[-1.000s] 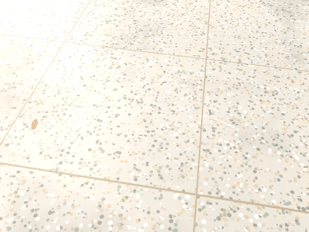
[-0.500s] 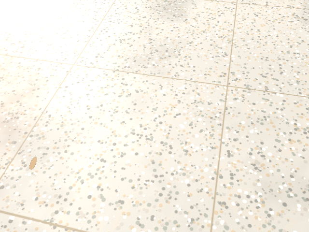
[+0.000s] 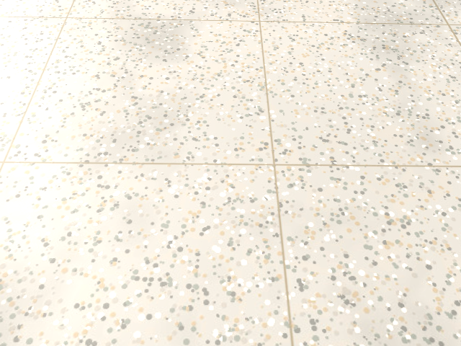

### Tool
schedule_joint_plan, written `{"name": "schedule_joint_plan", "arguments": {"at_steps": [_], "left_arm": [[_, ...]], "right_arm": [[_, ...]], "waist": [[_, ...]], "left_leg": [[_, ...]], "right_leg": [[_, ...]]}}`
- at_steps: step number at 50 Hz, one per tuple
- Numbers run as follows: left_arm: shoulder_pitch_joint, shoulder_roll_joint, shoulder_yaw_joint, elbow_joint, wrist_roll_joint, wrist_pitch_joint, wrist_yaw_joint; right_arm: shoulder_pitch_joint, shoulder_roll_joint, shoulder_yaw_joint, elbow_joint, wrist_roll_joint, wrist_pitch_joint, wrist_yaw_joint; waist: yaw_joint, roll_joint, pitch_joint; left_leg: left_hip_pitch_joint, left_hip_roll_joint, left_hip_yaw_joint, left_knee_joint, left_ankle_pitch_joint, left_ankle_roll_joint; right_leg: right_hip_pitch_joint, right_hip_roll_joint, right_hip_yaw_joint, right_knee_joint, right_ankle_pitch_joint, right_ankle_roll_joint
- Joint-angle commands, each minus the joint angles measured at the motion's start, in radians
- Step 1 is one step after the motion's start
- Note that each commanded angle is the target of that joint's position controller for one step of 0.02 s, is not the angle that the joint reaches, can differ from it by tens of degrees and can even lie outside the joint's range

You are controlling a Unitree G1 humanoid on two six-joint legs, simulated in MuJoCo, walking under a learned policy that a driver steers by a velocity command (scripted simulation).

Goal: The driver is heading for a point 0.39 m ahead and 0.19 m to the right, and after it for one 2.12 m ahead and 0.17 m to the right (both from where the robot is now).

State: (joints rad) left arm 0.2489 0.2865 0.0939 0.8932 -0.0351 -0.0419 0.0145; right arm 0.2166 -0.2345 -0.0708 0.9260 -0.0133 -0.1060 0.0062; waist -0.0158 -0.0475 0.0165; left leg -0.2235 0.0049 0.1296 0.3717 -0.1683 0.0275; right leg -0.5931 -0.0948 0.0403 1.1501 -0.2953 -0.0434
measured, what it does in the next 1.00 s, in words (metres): walks ahead, turning right: right foot, then left foot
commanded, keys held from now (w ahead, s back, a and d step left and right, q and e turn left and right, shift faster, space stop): w+e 0.34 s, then e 0.24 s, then q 0.42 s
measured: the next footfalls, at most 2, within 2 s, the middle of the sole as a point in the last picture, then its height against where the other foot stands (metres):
right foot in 0.32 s outside the picture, level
left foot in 0.78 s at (245, 327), level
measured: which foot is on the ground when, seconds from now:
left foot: down 0.00-0.34, up 0.36-0.76, down 0.78-1.00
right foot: up 0.00-0.30, down 0.32-0.84, up 0.86-1.00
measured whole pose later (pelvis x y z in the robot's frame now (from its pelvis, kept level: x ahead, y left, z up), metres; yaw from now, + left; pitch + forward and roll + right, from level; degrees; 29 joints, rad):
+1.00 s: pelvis +0.39 -0.10 -0.01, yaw -17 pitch +3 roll -1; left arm 0.12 0.27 0.06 0.75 0.00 0.02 0.04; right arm 0.15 -0.28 -0.06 0.78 0.00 0.00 -0.01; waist -0.03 0.00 0.04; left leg -0.42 -0.04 -0.08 0.47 -0.09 0.02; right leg -0.43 0.05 0.06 0.93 -0.51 0.04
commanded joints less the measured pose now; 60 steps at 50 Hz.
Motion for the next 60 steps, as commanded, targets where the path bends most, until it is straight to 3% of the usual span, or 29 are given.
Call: {"name": "schedule_joint_plan", "arguments": {"at_steps": [1,7,12,14,16,17,18,19,20,21,22,25,28,30,34,38,39,40,41,42,43,46,50,55,56,57,58,59,60], "left_arm": [[0.029,0.017,0.010,-0.064,0.008,0.016,-0.001],[-0.159,-0.002,-0.006,-0.133,0.016,0.005,-0.039],[-0.259,0.017,-0.009,-0.201,0.013,0.010,-0.068],[-0.202,0.054,0.009,-0.207,0.013,0.013,-0.071],[0.083,0.154,0.066,-0.135,0.005,0.014,-0.058],[0.200,0.265,0.098,-0.110,0.004,0.023,-0.035],[0.123,0.333,0.095,-0.155,0.014,0.008,-0.038],[0.134,0.246,0.066,-0.169,0.027,-0.005,-0.050],[0.093,0.196,0.051,-0.168,0.032,-0.018,-0.050],[0.022,0.159,0.041,-0.181,0.024,-0.023,-0.049],[-0.041,0.122,0.032,-0.196,0.020,-0.020,-0.043],[-0.072,0.142,0.033,-0.217,0.038,-0.016,-0.026],[-0.045,0.168,0.041,-0.213,0.026,-0.004,-0.005],[-0.048,0.151,0.034,-0.214,0.017,0.013,0.009],[-0.020,0.097,0.006,-0.186,0.038,0.018,0.016],[-0.041,0.091,-0.010,-0.152,0.049,0.004,0.004],[-0.034,0.098,-0.010,-0.145,0.044,0.004,0.006],[-0.007,0.110,-0.005,-0.148,0.052,0.000,0.011],[0.082,0.100,-0.005,-0.148,0.061,-0.004,0.016],[0.055,0.104,-0.007,-0.148,0.064,-0.001,0.024],[-0.024,0.112,-0.006,-0.178,0.054,0.015,0.023],[-0.064,0.104,0.002,-0.188,0.029,0.064,0.021],[-0.063,0.047,-0.009,-0.179,0.031,0.058,0.027],[0.005,0.066,0.001,-0.158,0.027,0.036,0.010],[0.027,0.086,0.009,-0.152,0.030,0.036,0.008],[0.071,0.156,0.027,-0.155,0.050,0.037,0.016],[0.024,0.237,0.045,-0.165,0.083,0.043,0.014],[-0.044,0.187,0.028,-0.205,0.106,0.030,0.017],[-0.119,0.135,0.013,-0.226,0.092,0.022,0.025]], "right_arm": [[-0.037,-0.127,-0.028,-0.044,-0.005,-0.019,-0.012],[0.019,-0.174,-0.042,-0.032,0.005,-0.003,-0.032],[0.075,-0.213,-0.058,-0.018,0.031,0.028,-0.031],[0.054,-0.244,-0.066,-0.028,0.040,0.041,-0.032],[0.034,-0.239,-0.060,-0.039,0.043,0.054,-0.033],[0.054,-0.162,-0.033,-0.068,0.001,0.045,-0.031],[0.094,-0.074,-0.004,-0.130,0.000,0.007,-0.024],[-0.021,-0.163,-0.019,-0.146,0.044,-0.028,-0.013],[-0.060,-0.166,-0.019,-0.160,0.061,-0.040,-0.010],[-0.047,-0.162,-0.021,-0.137,0.040,-0.038,-0.020],[-0.041,-0.181,-0.032,-0.126,0.014,-0.026,-0.029],[-0.017,-0.157,-0.035,-0.138,0.002,0.022,-0.033],[-0.071,-0.130,-0.025,-0.168,-0.005,0.038,-0.039],[-0.105,-0.117,-0.016,-0.177,0.000,0.041,-0.032],[-0.157,-0.109,-0.001,-0.175,0.008,0.031,-0.002],[-0.140,-0.146,-0.011,-0.176,0.003,0.016,0.015],[-0.113,-0.163,-0.016,-0.170,-0.004,0.013,0.016],[-0.100,-0.221,-0.029,-0.177,-0.009,0.012,0.012],[-0.099,-0.269,-0.038,-0.185,-0.018,0.017,0.010],[-0.049,-0.221,-0.031,-0.183,-0.009,0.036,0.007],[0.006,-0.177,-0.017,-0.169,0.001,0.048,0.006],[-0.069,-0.231,-0.034,-0.204,0.017,0.071,-0.004],[-0.118,-0.212,-0.043,-0.232,0.015,0.114,-0.029],[-0.118,-0.222,-0.053,-0.256,0.033,0.135,-0.043],[-0.104,-0.209,-0.050,-0.257,0.036,0.138,-0.047],[-0.093,-0.170,-0.038,-0.267,0.031,0.139,-0.046],[-0.122,-0.138,-0.034,-0.311,0.036,0.126,-0.039],[-0.097,-0.206,-0.055,-0.296,0.020,0.114,-0.036],[-0.043,-0.233,-0.070,-0.263,0.027,0.118,-0.032]], "waist": [[0.031,0.126,0.003],[-0.024,0.093,0.051],[-0.041,0.102,0.082],[0.009,0.136,0.023],[0.161,0.106,-0.133],[0.169,-0.089,-0.211],[0.058,-0.241,-0.334],[0.126,-0.084,-0.341],[0.106,-0.057,-0.232],[0.060,0.034,-0.153],[0.026,0.039,-0.121],[-0.023,0.030,-0.113],[-0.015,0.007,-0.120],[0.000,-0.025,-0.138],[0.050,-0.049,-0.139],[0.026,-0.050,-0.095],[0.010,-0.032,-0.099],[0.025,0.022,-0.128],[0.082,0.145,-0.190],[0.027,0.229,-0.242],[-0.015,0.285,-0.241],[0.008,0.150,-0.138],[0.020,0.215,-0.127],[0.045,0.233,-0.152],[0.053,0.213,-0.142],[0.056,0.090,-0.137],[0.027,-0.230,-0.072],[0.019,-0.181,-0.065],[-0.023,-0.103,-0.062]], "left_leg": [[0.049,0.283,-0.168,-0.247,0.108,0.151],[0.123,0.269,0.007,-0.258,0.170,0.126],[0.284,0.315,0.064,-0.172,0.296,0.101],[0.310,0.314,0.096,-0.027,0.639,0.079],[0.185,0.247,0.145,0.372,0.747,0.023],[-0.115,0.183,0.145,0.719,0.212,-0.031],[-0.466,-0.041,-0.054,1.023,-0.449,-0.086],[-0.557,-0.002,-0.207,1.074,-0.423,-0.066],[-0.592,0.036,-0.193,1.043,-0.354,-0.046],[-0.540,0.085,-0.196,0.957,-0.282,-0.044],[-0.468,0.116,-0.196,0.874,-0.244,-0.047],[-0.348,0.102,-0.181,0.774,-0.189,-0.072],[-0.362,0.060,-0.173,0.603,-0.069,-0.096],[-0.343,0.042,-0.170,0.468,0.050,-0.100],[-0.250,0.044,-0.162,0.290,0.215,-0.081],[-0.190,0.029,-0.145,0.152,0.138,-0.007],[-0.127,0.025,-0.144,0.080,0.263,0.018],[-0.040,0.081,-0.219,0.101,0.596,0.055],[0.116,0.186,-0.354,0.142,0.817,0.167],[0.179,0.282,-0.493,0.097,0.817,0.282],[0.215,0.327,-0.624,0.025,0.688,0.329],[0.063,0.272,-0.598,-0.052,0.183,0.239],[-0.066,0.141,-0.484,-0.090,-0.011,0.161],[-0.108,0.121,-0.528,-0.067,-0.120,0.127],[-0.170,0.089,-0.510,-0.039,-0.187,0.092],[-0.303,0.027,-0.438,0.120,-0.295,0.034],[-0.459,-0.126,-0.230,0.373,-0.381,-0.012],[-0.438,-0.063,-0.283,0.595,-0.400,-0.038],[-0.432,-0.062,-0.288,0.700,-0.344,-0.045]], "right_leg": [[-0.108,-0.064,0.065,-0.045,0.119,0.011],[-0.101,-0.039,-0.020,-0.359,0.333,0.014],[-0.099,-0.006,-0.088,-0.481,0.198,-0.029],[0.033,0.062,-0.150,-0.489,0.094,-0.068],[0.448,0.162,-0.176,-0.582,0.148,-0.134],[0.731,-0.037,0.147,-0.601,0.187,-0.204],[0.948,-0.247,0.750,-0.799,0.087,-0.407],[0.941,-0.258,0.729,-0.861,0.218,-0.371],[0.849,-0.227,0.549,-0.821,0.400,-0.334],[0.692,-0.171,0.399,-0.798,0.545,-0.288],[0.564,-0.133,0.304,-0.800,0.610,-0.256],[0.388,-0.090,0.221,-0.826,0.794,-0.251],[0.373,-0.051,0.175,-0.811,0.830,-0.228],[0.389,-0.025,0.143,-0.795,0.764,-0.190],[0.418,-0.044,0.128,-0.788,0.659,-0.159],[0.469,-0.076,0.145,-0.692,0.662,-0.136],[0.471,-0.044,0.130,-0.642,0.632,-0.105],[0.451,0.023,0.093,-0.554,0.543,-0.061],[0.330,0.113,0.046,-0.426,0.327,-0.003],[0.236,0.167,-0.005,-0.277,0.034,0.053],[0.124,0.187,0.016,-0.148,-0.355,0.072],[0.033,0.130,0.065,-0.013,-0.300,0.080],[0.189,0.149,0.008,-0.323,-0.158,0.091],[0.368,0.164,-0.014,-0.652,0.040,0.057],[0.442,0.133,-0.003,-0.723,0.065,0.031],[0.534,-0.049,0.157,-0.812,-0.004,-0.033],[0.451,-0.255,0.438,-0.920,0.024,-0.167],[0.391,-0.311,0.469,-0.917,0.131,-0.227],[0.387,-0.263,0.363,-0.885,0.219,-0.194]]}}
